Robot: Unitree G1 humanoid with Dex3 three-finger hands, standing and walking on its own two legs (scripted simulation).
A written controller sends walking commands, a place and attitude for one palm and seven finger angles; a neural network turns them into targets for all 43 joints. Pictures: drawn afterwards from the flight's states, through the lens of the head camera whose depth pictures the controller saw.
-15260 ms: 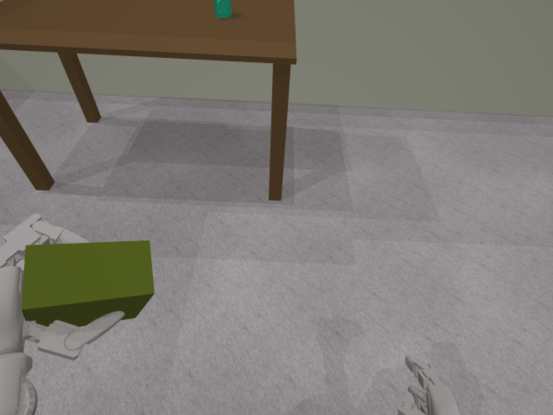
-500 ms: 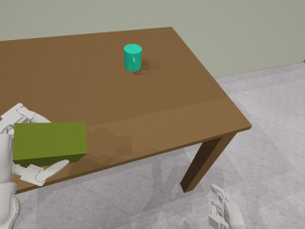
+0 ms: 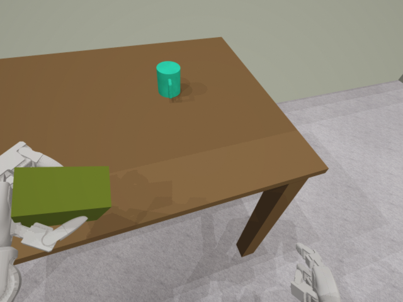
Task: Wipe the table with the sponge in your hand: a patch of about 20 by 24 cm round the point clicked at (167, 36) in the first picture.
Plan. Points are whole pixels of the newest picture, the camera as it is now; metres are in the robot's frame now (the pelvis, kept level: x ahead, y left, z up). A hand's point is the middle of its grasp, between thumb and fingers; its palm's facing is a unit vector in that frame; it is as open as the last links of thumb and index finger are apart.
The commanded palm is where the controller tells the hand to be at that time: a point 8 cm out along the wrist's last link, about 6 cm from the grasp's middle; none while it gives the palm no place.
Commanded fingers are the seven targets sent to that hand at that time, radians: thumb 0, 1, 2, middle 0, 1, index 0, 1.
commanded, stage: look again from close up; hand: left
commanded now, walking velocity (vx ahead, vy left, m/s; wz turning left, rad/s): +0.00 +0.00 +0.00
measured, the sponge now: (75, 197) +0.23 +0.22 +0.14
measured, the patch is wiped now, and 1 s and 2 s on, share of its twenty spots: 0.00 0.00 0.00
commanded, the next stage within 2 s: turn the palm down, sponge in hand in 0.14 s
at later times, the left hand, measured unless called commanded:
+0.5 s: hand (55, 200) +0.22 +0.24 +0.14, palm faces +0.33 -0.75 -0.57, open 10.1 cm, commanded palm +0.16 +0.28 +0.18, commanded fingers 0.00 0.10 1.30 -1.20 -1.60 -1.20 -1.60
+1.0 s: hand (69, 198) +0.22 +0.22 +0.15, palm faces +0.31 -0.50 -0.81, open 10.1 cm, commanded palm +0.18 +0.25 +0.20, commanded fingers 0.00 0.10 1.30 -1.20 -1.60 -1.20 -1.60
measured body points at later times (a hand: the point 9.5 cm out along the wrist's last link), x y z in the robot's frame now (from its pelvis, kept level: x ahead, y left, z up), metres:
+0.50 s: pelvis -0.01 -0.02 -0.01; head -0.01 -0.02 +0.44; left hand +0.20 +0.28 +0.18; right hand +0.20 -0.23 -0.08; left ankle +0.05 +0.10 -0.74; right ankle -0.02 -0.16 -0.74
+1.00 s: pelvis +0.01 -0.07 -0.02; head +0.01 -0.10 +0.43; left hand +0.20 +0.24 +0.20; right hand +0.21 -0.28 -0.12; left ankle +0.05 +0.10 -0.74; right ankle -0.02 -0.16 -0.74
